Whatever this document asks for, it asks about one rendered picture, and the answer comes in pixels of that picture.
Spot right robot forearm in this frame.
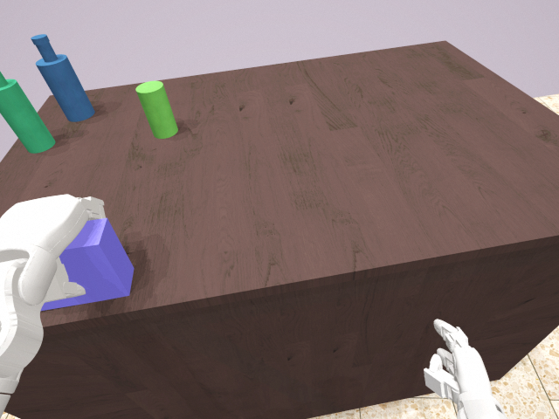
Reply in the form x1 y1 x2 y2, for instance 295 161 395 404
457 391 507 419

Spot right robot hand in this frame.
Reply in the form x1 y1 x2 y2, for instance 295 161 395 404
424 319 493 404

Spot left robot hand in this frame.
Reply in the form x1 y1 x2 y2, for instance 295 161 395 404
0 194 106 303

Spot sponge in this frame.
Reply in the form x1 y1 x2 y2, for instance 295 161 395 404
41 218 134 311

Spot table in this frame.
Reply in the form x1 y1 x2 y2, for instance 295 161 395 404
0 41 559 419

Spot left robot forearm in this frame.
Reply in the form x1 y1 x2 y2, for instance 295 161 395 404
0 242 57 419

